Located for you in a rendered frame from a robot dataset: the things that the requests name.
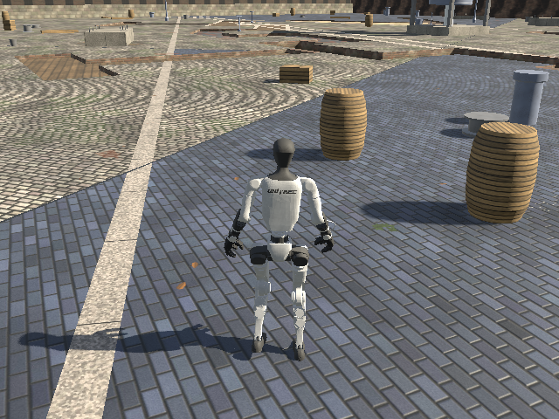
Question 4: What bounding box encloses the robot right thigh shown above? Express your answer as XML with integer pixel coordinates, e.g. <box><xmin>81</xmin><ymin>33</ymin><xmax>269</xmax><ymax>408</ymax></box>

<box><xmin>291</xmin><ymin>244</ymin><xmax>309</xmax><ymax>306</ymax></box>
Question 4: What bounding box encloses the left robot forearm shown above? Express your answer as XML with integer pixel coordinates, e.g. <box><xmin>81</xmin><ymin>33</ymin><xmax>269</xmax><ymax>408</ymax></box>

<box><xmin>227</xmin><ymin>209</ymin><xmax>246</xmax><ymax>243</ymax></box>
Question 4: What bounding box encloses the robot right hand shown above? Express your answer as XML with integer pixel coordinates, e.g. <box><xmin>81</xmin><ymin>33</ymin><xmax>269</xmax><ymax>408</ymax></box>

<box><xmin>314</xmin><ymin>236</ymin><xmax>334</xmax><ymax>253</ymax></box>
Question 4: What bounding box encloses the right robot upper arm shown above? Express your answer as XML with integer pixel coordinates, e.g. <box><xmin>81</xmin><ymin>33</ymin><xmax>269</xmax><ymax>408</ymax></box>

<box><xmin>300</xmin><ymin>177</ymin><xmax>325</xmax><ymax>225</ymax></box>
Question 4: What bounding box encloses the left robot upper arm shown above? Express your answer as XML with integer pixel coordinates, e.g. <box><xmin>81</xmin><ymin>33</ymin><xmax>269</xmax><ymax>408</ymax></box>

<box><xmin>238</xmin><ymin>175</ymin><xmax>265</xmax><ymax>223</ymax></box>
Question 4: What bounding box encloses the right robot forearm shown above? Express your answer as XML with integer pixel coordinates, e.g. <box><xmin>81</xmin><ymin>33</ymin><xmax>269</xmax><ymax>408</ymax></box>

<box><xmin>316</xmin><ymin>211</ymin><xmax>332</xmax><ymax>240</ymax></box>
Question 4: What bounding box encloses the robot left hand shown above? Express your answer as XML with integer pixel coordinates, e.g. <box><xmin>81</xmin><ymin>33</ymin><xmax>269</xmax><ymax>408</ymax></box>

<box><xmin>224</xmin><ymin>233</ymin><xmax>244</xmax><ymax>258</ymax></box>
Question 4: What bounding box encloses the robot torso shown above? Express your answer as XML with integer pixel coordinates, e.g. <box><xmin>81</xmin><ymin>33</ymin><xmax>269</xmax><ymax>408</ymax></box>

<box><xmin>262</xmin><ymin>172</ymin><xmax>302</xmax><ymax>262</ymax></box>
